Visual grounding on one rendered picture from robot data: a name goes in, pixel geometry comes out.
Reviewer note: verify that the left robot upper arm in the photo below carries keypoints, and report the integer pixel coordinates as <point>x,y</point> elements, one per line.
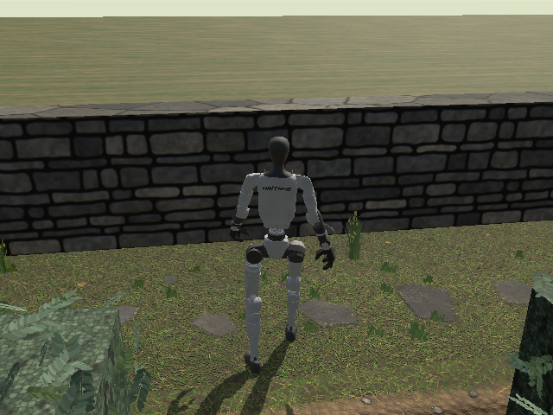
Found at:
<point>246,193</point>

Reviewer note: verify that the robot left hand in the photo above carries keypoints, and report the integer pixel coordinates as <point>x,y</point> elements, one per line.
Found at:
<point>234,235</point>

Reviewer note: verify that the robot right hand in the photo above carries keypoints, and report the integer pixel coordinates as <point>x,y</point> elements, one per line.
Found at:
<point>329,258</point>

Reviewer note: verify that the right robot upper arm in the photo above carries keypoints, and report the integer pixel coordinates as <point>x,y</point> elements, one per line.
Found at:
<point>304,183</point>

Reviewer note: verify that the humanoid robot torso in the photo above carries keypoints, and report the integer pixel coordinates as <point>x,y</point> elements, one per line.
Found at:
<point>276,207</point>

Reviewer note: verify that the robot right forearm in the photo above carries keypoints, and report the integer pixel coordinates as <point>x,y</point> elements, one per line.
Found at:
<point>321,233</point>

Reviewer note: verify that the robot left forearm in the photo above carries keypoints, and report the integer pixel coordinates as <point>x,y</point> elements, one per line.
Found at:
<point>236,222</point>

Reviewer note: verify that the robot head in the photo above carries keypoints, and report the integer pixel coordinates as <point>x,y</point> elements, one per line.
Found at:
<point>279,151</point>

